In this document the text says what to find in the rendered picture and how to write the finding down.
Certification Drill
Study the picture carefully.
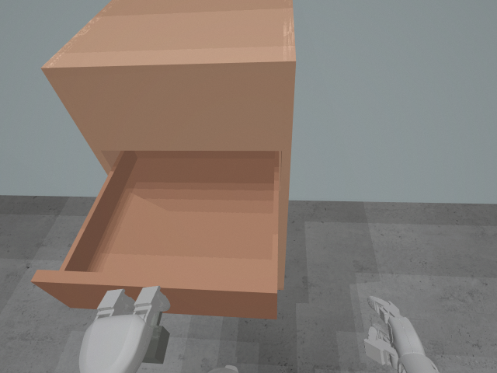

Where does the robot right hand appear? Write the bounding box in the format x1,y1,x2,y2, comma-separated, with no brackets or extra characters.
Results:
364,296,426,370

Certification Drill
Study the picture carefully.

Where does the robot left hand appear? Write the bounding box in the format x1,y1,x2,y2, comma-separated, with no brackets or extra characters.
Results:
79,286,170,373

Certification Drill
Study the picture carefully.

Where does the handle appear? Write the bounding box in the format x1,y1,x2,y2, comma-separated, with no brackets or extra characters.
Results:
142,311,170,364

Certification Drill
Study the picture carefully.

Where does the cabinet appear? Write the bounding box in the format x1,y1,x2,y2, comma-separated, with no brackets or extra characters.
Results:
41,0,296,290

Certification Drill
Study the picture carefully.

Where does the right robot forearm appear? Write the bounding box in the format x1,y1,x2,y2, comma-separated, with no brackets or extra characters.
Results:
398,354,439,373

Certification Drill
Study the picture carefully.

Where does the drawer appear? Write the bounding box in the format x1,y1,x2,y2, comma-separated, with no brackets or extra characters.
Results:
31,151,280,319

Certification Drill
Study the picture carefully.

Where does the robot left shin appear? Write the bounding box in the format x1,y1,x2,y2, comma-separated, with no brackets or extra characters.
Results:
224,365,238,372

